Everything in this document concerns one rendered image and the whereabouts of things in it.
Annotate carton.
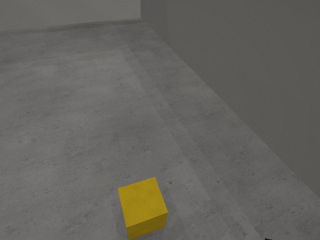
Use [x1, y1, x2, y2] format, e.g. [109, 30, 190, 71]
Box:
[118, 177, 168, 240]

